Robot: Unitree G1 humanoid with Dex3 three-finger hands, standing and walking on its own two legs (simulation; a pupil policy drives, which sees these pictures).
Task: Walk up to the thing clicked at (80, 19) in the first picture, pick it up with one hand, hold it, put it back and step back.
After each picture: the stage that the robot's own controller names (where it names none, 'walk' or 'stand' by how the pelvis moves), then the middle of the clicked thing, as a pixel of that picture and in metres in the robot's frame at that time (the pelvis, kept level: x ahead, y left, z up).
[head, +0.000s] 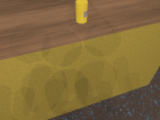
stand; (81, 11) +0.82 +0.02 +0.04
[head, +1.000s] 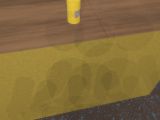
rise first; (73, 10) +0.74 +0.09 +0.06
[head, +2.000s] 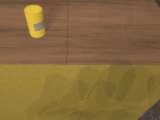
stand; (35, 21) +0.58 +0.24 +0.07
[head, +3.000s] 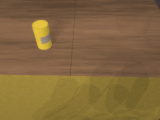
stand; (42, 35) +0.58 +0.21 +0.05
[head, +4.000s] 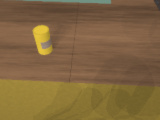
stand; (43, 40) +0.56 +0.20 +0.04
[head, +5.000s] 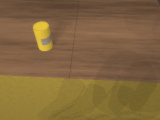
stand; (43, 36) +0.58 +0.20 +0.04
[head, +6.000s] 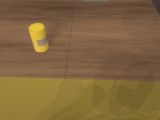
stand; (39, 38) +0.58 +0.22 +0.03
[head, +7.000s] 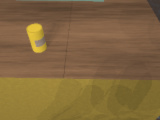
stand; (37, 38) +0.58 +0.23 +0.03
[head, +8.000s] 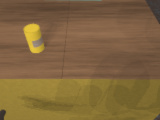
rise first; (34, 38) +0.57 +0.24 +0.04
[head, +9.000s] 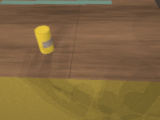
go down; (44, 40) +0.58 +0.24 +0.04
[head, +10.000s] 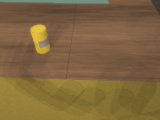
go down; (40, 39) +0.58 +0.22 +0.05
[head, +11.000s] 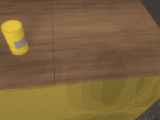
go down; (16, 38) +0.52 +0.22 +0.06
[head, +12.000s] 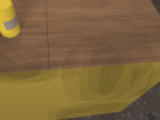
close in; (6, 18) +0.55 +0.23 +0.08
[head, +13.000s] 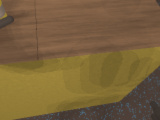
close; out of the picture +0.58 +0.24 +0.10
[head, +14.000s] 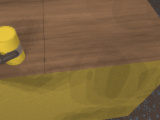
lift; (9, 46) +0.45 +0.21 +0.09
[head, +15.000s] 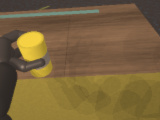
lift; (36, 55) +0.32 +0.14 +0.22
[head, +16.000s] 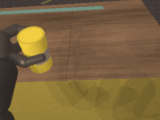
hold; (36, 51) +0.33 +0.15 +0.22
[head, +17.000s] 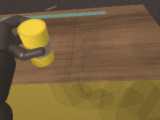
crouch; (37, 44) +0.33 +0.14 +0.26
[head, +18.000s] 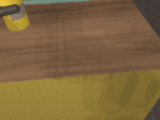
crouch; (12, 7) +0.46 +0.19 +0.27
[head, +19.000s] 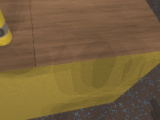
lower; out of the picture +0.51 +0.22 +0.09
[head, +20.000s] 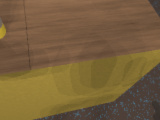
lower; out of the picture +0.52 +0.22 +0.10
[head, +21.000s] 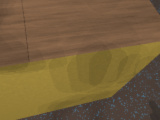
lower; out of the picture +0.53 +0.23 +0.11
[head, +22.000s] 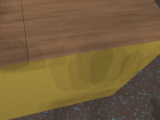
lower; out of the picture +0.54 +0.23 +0.11
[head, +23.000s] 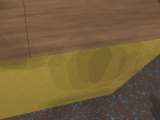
loosen; out of the picture +0.54 +0.23 +0.12
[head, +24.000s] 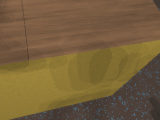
withdraw; out of the picture +0.54 +0.23 +0.11
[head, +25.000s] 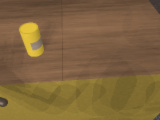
sink last; (32, 40) +0.51 +0.21 +0.09
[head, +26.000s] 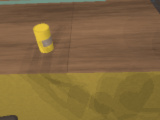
stand; (43, 38) +0.57 +0.22 +0.07
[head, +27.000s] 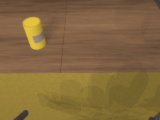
stand; (34, 33) +0.54 +0.22 +0.08
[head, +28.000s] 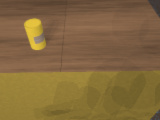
stand; (35, 34) +0.56 +0.22 +0.07
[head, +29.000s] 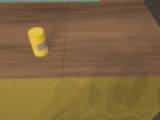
walk; (38, 42) +0.56 +0.22 +0.04
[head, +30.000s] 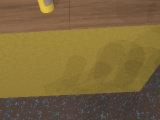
walk; out of the picture +0.73 +0.20 +0.05
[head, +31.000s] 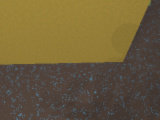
walk; out of the picture +1.09 +0.18 +0.06
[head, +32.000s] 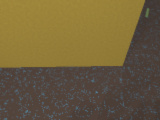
stand; out of the picture +1.22 +0.22 +0.04
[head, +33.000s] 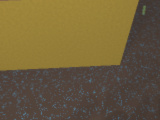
stand; out of the picture +1.21 +0.24 +0.03
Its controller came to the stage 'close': yes
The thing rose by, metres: 0.22
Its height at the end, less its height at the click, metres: +0.00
